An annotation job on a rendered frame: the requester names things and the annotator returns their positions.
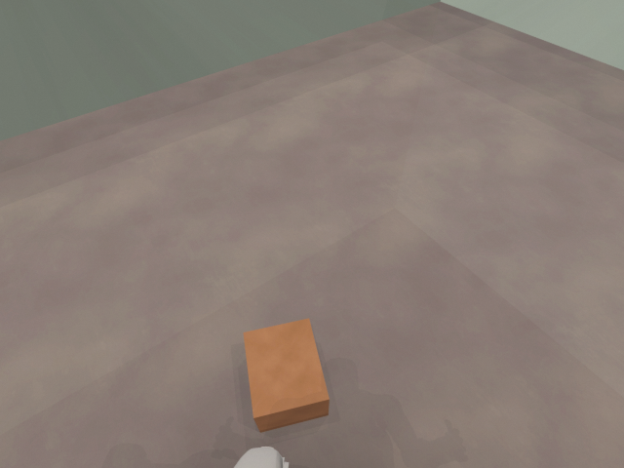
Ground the carton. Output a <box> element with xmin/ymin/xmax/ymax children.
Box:
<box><xmin>243</xmin><ymin>319</ymin><xmax>330</xmax><ymax>433</ymax></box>

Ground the robot left thigh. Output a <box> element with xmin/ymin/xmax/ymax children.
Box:
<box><xmin>234</xmin><ymin>448</ymin><xmax>289</xmax><ymax>468</ymax></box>

